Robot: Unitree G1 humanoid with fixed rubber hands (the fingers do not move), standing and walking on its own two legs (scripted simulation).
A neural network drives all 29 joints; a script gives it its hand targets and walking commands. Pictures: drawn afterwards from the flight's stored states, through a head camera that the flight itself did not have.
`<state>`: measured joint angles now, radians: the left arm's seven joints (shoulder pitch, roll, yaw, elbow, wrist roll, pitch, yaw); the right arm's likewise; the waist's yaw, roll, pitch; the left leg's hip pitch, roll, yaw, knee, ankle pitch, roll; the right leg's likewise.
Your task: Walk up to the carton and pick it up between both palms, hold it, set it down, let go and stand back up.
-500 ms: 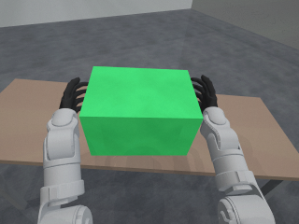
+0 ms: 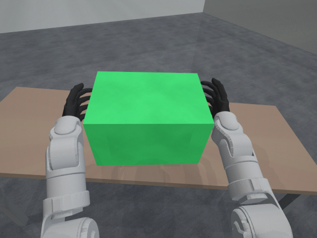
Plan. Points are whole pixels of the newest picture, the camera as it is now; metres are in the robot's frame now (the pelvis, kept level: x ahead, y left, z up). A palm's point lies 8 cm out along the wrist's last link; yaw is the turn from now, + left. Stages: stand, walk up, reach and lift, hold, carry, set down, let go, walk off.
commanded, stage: hold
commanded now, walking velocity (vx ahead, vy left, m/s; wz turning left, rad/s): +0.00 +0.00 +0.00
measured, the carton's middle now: (148, 118) +0.38 +0.01 +0.14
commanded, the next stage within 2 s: none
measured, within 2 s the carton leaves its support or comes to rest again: neither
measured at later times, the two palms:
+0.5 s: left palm (76, 115) +0.35 +0.17 +0.17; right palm (222, 113) +0.35 -0.17 +0.18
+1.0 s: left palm (72, 118) +0.35 +0.18 +0.17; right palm (217, 115) +0.35 -0.17 +0.17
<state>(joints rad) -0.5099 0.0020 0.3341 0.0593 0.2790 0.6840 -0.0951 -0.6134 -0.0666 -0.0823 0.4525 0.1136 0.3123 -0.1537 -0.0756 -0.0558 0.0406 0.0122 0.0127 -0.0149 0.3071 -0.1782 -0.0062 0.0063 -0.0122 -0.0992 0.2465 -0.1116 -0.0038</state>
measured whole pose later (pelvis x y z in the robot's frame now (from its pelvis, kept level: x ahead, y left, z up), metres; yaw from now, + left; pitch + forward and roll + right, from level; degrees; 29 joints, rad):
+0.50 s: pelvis -0.01 +0.01 +0.00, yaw -1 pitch -7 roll -1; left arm -0.55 -0.01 0.32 0.09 0.28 0.68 -0.08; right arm -0.62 -0.08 -0.12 0.47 0.09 0.29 -0.13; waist -0.07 -0.05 0.04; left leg -0.01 0.01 0.00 0.31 -0.17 0.00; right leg -0.03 -0.02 -0.08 0.25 -0.10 0.00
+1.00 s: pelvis +0.00 +0.01 +0.00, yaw +0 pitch -8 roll -1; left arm -0.51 0.01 0.31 0.07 0.28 0.69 -0.09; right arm -0.59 -0.07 -0.08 0.47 0.12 0.29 -0.15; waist -0.08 -0.05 0.05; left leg 0.01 0.00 -0.01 0.31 -0.18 0.00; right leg 0.00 -0.02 -0.10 0.25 -0.11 0.00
